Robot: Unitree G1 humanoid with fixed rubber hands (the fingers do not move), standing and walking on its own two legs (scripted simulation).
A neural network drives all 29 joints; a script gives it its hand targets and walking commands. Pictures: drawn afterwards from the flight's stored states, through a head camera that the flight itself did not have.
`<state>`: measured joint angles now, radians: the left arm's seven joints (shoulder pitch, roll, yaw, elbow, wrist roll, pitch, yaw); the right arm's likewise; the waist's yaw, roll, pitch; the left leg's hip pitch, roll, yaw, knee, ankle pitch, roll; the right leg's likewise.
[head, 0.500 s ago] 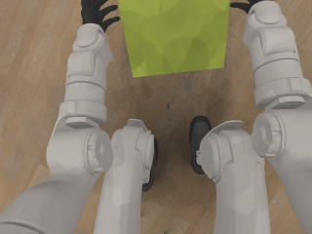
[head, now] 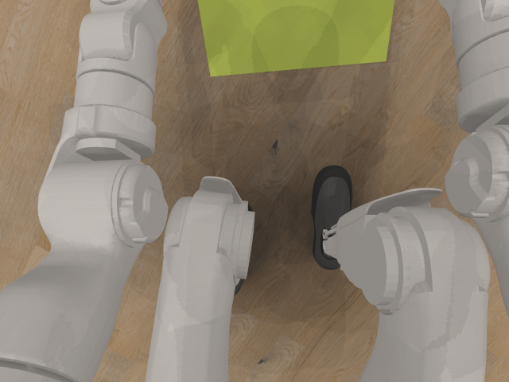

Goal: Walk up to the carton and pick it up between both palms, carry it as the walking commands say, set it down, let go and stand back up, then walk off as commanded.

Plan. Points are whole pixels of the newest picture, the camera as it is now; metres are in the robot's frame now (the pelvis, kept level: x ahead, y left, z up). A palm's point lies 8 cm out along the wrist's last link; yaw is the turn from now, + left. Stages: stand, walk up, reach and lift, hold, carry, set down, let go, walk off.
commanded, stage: set down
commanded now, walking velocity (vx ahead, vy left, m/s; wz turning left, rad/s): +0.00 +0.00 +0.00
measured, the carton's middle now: out of the picture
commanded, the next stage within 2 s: none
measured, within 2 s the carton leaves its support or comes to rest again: rests again in 1.84 s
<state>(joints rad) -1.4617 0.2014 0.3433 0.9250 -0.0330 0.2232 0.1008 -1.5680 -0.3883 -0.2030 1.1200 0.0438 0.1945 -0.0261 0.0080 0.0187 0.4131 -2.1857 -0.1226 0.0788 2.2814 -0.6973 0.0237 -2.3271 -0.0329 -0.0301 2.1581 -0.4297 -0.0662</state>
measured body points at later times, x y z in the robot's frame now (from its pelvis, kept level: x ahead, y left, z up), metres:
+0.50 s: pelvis +0.02 +0.00 +0.00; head +0.40 -0.02 +0.23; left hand +0.58 +0.14 -0.18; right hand +0.60 -0.19 -0.18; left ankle +0.09 +0.10 -0.32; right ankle +0.15 -0.11 -0.32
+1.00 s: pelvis +0.02 +0.00 -0.01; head +0.40 -0.01 +0.22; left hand +0.59 +0.14 -0.18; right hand +0.60 -0.19 -0.19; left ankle +0.09 +0.10 -0.32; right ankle +0.15 -0.11 -0.32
